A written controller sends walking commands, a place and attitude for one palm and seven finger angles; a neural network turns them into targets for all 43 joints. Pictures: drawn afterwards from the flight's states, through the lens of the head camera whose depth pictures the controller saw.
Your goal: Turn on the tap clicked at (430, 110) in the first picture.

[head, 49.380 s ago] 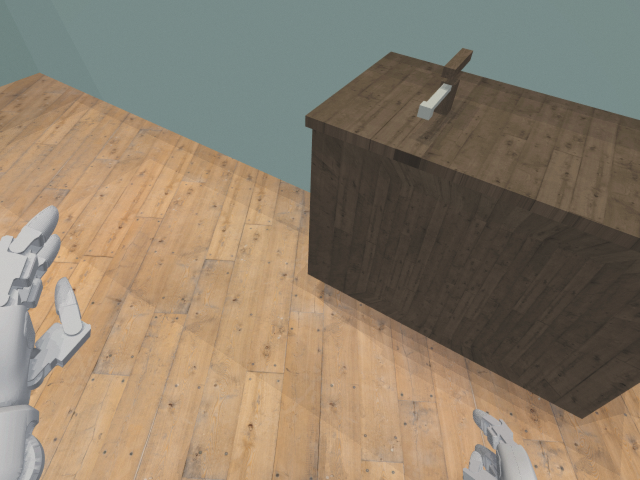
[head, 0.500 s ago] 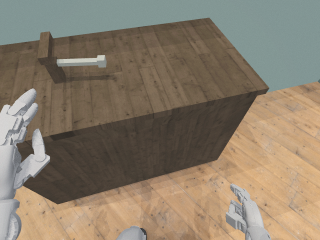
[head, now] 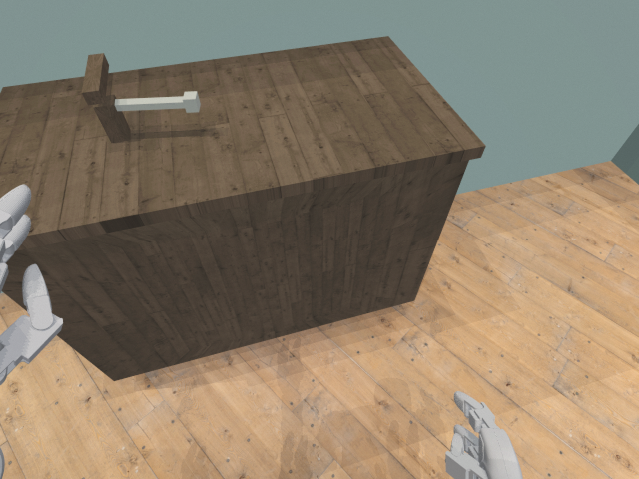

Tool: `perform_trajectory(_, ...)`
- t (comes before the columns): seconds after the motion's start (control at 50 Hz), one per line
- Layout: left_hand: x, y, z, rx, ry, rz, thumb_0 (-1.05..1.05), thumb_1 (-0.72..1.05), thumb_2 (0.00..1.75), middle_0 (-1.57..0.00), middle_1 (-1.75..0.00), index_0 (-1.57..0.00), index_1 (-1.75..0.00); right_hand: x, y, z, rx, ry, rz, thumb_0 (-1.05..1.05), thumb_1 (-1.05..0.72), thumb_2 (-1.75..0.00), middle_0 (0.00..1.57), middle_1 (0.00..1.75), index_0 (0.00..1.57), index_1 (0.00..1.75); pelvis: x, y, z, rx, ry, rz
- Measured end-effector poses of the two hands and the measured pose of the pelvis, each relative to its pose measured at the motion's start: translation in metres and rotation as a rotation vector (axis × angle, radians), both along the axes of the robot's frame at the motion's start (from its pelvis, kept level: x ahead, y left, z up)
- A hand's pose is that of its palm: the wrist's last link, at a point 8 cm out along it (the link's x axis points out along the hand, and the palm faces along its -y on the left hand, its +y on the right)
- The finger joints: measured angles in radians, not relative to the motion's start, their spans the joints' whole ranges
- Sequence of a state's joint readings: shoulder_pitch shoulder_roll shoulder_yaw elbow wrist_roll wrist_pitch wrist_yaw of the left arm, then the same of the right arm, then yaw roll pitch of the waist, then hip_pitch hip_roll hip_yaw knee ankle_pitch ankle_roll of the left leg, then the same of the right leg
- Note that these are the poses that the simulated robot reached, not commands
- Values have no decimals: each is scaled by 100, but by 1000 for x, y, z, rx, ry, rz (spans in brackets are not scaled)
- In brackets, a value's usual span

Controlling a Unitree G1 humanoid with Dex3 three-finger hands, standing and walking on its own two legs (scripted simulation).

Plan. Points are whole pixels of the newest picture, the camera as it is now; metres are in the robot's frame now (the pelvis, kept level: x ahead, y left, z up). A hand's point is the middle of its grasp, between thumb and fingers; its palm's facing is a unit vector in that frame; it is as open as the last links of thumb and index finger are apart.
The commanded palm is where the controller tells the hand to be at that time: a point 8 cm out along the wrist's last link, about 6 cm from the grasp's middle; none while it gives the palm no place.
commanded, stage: stop stepping back and stand still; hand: left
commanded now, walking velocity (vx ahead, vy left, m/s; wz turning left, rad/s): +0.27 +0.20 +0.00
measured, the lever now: (191, 101) +0.74 +0.29 +0.06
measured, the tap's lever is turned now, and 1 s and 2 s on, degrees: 79 79 79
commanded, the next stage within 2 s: stand and check the lever's angle in 1.66 s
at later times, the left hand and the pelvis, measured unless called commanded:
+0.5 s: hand out of the picture +0.07 +0.20 +0.18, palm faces +0.43 -0.77 -0.47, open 7.4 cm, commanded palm +0.02 +0.24 +0.18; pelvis -0.12 -0.05 -0.01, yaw +5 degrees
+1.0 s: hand out of the picture +0.06 +0.20 +0.20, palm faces +0.51 -0.77 -0.39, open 7.4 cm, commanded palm -0.01 +0.23 +0.18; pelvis -0.15 -0.07 +0.00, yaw +5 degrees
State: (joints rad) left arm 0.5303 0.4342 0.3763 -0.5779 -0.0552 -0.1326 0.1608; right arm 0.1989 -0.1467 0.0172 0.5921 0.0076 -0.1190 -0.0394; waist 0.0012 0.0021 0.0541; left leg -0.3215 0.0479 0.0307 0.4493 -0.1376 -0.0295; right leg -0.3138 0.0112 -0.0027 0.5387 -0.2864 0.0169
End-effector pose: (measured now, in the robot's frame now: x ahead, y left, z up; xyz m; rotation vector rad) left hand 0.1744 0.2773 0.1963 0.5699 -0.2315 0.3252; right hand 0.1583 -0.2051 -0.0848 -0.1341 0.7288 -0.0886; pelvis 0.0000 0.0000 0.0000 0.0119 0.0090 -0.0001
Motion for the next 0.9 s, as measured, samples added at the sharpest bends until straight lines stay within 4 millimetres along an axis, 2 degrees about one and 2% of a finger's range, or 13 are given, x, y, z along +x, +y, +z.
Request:
perform_trajectory(0.08, -28, -18, -10, -35, 48, 58, 1, 89, 90, -21, -30, -21, -31, -28, -30, -12, 7, 34, -15, 1, -90, -90, 21, 30, 20, 30, -25, -18, 0, 9, -22, 3)
perform_trajectory(0.2, -53, -43, -26, -124, 96, 57, 1, 89, 90, -21, -30, -21, -31, -71, -79, -3, -55, 68, -70, 1, -91, -90, 21, 30, 20, 30, -51, -38, 8, 74, -4, 16)
perform_trajectory(0.28, -67, -53, -22, -108, 82, 24, 1, 89, 90, -21, -31, -21, -31, -95, -106, 5, -108, 56, -102, 1, -91, -90, 20, 30, 20, 30, -68, -45, 9, 84, 17, 33)
perform_trajectory(0.36, -91, -54, -10, -65, 25, 2, 1, 89, 90, -21, -31, -22, -31, -116, -119, 12, -149, 42, -116, 1, -91, -90, 20, 30, 20, 30, -89, -47, 6, 75, 29, 54)
perform_trajectory(0.46, -129, -45, -4, -12, -47, 12, 1, 89, 90, -21, -31, -21, -31, -136, -113, 7, -154, -7, -98, 1, -91, -90, 20, 30, 20, 30, -116, -45, -6, 44, -12, 79)
perform_trajectory(0.58, -165, -31, -1, -8, -65, 173, 1, 89, 90, -21, -31, -21, -31, -150, -85, -23, -29, 27, -46, 1, -91, -90, 20, 30, 20, 30, -113, -54, -7, 22, -48, 116)
perform_trajectory(0.64, -175, -30, -16, -25, -90, 232, 1, 89, 90, -21, -30, -21, -31, -145, -75, -48, -10, 72, 41, 1, -91, -90, 20, 30, 20, 30, -122, -64, -24, 19, -78, 149)
perform_trajectory(0.68, -178, -34, -32, -105, -78, 236, 1, 89, 90, -21, -30, -21, -31, -140, -70, -54, -16, 99, 91, 1, -91, -90, 20, 30, 20, 30, -133, -65, -27, 1, -101, 157)
perform_trajectory(0.74, -179, -47, -47, -176, -26, 191, 1, 89, 90, -20, -30, -21, -30, -134, -65, -44, -15, 86, 111, 1, -91, -90, 21, 30, 20, 30, -145, -66, -23, 8, -101, 135)
perform_trajectory(0.78, -179, -56, -44, -178, -20, 131, 1, 89, 90, -21, -30, -21, -30, -132, -63, -28, -27, 48, 103, 2, -91, -90, 21, 30, 20, 30, -150, -66, -19, 14, -88, 124)
perform_trajectory(0.84, -180, -63, -27, -131, -80, 35, 2, 89, 90, -21, -30, -21, -31, -130, -66, -7, -72, -38, 82, 1, -91, -90, 21, 30, 20, 30, -155, -62, -20, -12, -55, 88)
perform_trajectory(0.9, -177, -61, -1, -22, -154, 5, 2, 89, 90, -21, -31, -21, -31, -135, -68, 6, -74, -88, 48, 1, -91, -90, 21, 30, 20, 30, -160, -62, -15, -7, -54, 68)
